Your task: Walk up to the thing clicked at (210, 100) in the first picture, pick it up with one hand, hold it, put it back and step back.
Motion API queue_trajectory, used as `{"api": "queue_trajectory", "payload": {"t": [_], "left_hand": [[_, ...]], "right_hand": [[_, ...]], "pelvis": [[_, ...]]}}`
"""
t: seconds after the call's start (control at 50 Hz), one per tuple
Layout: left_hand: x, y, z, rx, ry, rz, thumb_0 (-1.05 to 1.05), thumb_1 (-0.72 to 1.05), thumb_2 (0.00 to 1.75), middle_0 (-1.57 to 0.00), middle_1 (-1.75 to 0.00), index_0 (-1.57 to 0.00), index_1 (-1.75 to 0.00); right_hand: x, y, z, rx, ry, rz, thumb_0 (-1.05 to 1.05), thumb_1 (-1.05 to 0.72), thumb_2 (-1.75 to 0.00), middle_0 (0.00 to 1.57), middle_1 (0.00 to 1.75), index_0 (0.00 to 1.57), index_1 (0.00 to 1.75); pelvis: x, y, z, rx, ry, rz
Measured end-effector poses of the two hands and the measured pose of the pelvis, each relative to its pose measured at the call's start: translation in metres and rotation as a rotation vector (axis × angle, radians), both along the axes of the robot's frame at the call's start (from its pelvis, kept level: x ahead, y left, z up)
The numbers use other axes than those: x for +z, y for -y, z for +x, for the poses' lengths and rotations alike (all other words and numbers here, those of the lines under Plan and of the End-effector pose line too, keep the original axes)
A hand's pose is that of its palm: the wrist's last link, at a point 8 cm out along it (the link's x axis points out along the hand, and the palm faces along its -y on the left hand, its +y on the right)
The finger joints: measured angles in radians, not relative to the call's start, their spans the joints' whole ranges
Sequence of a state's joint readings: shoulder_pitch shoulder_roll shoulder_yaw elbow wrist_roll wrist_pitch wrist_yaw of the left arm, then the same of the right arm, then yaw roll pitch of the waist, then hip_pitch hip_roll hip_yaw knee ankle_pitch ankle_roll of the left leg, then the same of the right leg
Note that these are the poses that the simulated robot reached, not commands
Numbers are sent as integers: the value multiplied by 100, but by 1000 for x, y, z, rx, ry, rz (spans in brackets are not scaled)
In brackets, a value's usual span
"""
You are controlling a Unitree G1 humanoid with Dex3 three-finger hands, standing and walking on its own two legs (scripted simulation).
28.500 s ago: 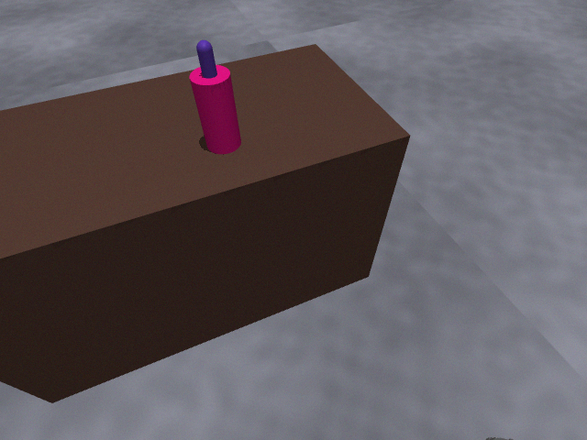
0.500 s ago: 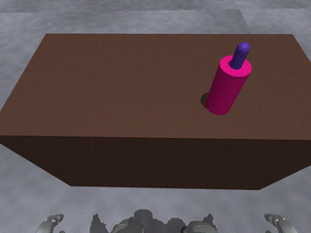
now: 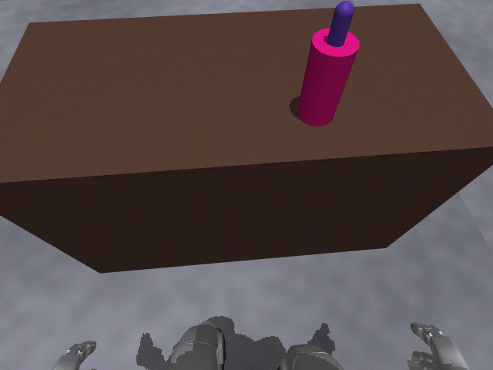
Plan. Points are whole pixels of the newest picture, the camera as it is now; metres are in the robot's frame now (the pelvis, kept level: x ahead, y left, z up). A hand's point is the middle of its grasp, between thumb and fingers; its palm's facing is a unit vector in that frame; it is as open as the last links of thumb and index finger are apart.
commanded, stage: step back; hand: right
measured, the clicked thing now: (328, 67) +0.62 -0.14 +0.07
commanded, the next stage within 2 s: none
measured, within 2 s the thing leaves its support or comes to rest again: neither
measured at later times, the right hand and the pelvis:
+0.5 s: hand out of the picture -0.01 -0.26 -0.13, palm faces -0.13 +0.90 -0.42, open 7.4 cm; pelvis -0.13 +0.00 +0.01, yaw +4 degrees
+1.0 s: hand out of the picture -0.17 -0.31 -0.15, palm faces -0.13 +0.91 -0.39, open 7.4 cm; pelvis -0.27 -0.05 +0.01, yaw +5 degrees
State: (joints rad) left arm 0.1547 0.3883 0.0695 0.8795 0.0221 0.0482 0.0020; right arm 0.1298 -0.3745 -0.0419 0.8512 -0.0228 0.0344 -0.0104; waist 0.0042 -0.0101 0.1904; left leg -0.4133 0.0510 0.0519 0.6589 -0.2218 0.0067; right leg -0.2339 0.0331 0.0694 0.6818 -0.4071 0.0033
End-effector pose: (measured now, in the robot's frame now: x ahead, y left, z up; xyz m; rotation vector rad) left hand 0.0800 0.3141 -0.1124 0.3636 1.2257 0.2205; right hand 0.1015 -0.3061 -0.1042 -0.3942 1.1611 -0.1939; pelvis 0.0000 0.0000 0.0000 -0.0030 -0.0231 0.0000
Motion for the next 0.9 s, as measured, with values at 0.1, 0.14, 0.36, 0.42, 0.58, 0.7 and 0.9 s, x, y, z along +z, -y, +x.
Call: {"api": "queue_trajectory", "payload": {"t": [0.1,0.14,0.36,0.42,0.58,0.7,0.9], "left_hand": [[14,17,-38,17,6,7,1,90,90,-21,-30,-20,-30],[22,20,-47,30,14,12,1,90,90,-21,-30,-20,-30],[19,2,-72,44,165,23,1,90,90,-21,-30,-20,-30],[12,-3,-89,58,151,8,1,90,90,-21,-30,-20,-30],[12,5,-149,63,83,-9,1,90,90,-21,-30,-20,-30],[7,23,-200,35,24,12,1,90,90,-21,-30,-20,-30],[30,50,-277,57,11,45,1,90,90,-21,-30,-21,-30]], "right_hand": [[-6,13,-19,-21,-2,22,1,-90,-90,20,30,20,30],[-3,16,-28,-22,-1,26,1,-90,-90,20,30,20,30],[-2,9,-78,76,-43,-25,1,-91,-90,20,30,20,30],[4,0,-92,87,-30,-21,1,-91,-90,20,30,20,30],[25,2,-121,79,44,-24,1,-90,-90,20,30,21,30],[14,24,-146,74,103,-6,1,-90,-90,20,30,21,30],[-2,51,-228,25,19,22,1,-91,-90,20,30,20,30]], "pelvis": [[4,11,-22,5,16,10],[9,12,-29,12,10,21],[0,4,-87,98,3,13],[1,1,-106,86,19,21],[12,11,-147,48,7,-15],[2,30,-187,8,5,-4],[10,47,-243,34,2,34]]}}
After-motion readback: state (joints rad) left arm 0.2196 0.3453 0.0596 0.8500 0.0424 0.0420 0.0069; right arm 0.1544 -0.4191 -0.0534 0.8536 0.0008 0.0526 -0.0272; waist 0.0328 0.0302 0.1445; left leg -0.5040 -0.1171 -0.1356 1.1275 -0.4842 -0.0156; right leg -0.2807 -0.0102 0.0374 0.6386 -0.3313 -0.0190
